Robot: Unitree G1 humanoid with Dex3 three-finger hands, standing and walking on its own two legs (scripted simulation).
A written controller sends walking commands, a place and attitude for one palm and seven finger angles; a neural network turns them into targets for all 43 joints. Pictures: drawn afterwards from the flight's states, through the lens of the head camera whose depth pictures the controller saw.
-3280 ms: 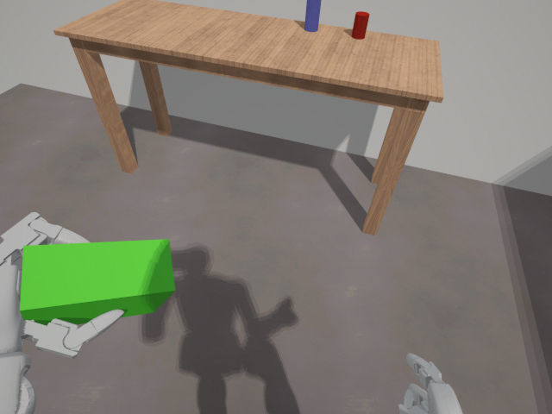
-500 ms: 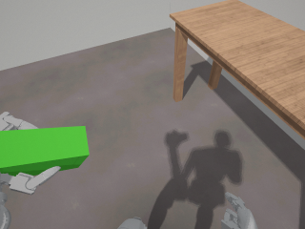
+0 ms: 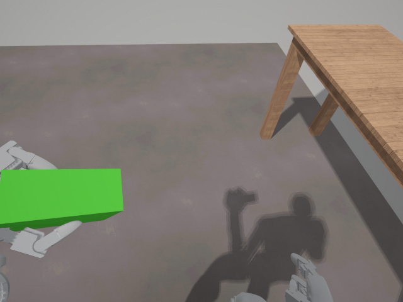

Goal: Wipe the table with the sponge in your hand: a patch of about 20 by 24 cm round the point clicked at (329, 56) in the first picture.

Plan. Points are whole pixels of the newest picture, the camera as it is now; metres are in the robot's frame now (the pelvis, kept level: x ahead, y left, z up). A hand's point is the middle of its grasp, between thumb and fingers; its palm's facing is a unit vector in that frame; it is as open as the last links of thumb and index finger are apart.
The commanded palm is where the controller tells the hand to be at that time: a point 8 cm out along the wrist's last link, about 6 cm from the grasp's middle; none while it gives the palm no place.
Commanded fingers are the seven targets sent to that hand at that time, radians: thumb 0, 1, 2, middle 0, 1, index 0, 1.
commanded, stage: walk to a spot facing it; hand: left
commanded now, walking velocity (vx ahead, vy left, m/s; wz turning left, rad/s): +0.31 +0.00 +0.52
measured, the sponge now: (80, 199) +0.23 +0.20 +0.15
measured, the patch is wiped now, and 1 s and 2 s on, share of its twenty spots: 0.00 0.00 0.00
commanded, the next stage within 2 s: turn to face it in 1.28 s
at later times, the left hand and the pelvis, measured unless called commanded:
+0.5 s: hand (18, 274) +0.13 +0.22 +0.18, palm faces +0.55 -0.70 -0.46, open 10.1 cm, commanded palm +0.06 +0.26 +0.18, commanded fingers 0.00 0.10 1.30 -1.20 -1.60 -1.20 -1.60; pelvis -0.01 -0.05 +0.01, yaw +17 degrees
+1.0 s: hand out of the picture +0.16 +0.28 +0.21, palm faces +0.69 -0.56 -0.46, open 10.2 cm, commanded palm +0.10 +0.31 +0.18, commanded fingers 0.00 0.10 1.30 -1.20 -1.60 -1.20 -1.60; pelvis +0.07 -0.01 +0.00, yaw +24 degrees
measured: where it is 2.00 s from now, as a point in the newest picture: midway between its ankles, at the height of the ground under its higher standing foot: outside the picture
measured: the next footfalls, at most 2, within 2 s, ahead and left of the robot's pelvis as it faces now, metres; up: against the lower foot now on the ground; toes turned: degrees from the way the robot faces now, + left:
right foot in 0.26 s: +0.03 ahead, -0.13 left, +0.00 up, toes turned +1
left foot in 0.72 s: +0.04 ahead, +0.13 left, +0.00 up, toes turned +30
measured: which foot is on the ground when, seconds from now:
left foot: down 0.00-0.26, up 0.28-0.70, down 0.72-1.00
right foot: up 0.00-0.24, down 0.26-0.72, up 0.74-1.00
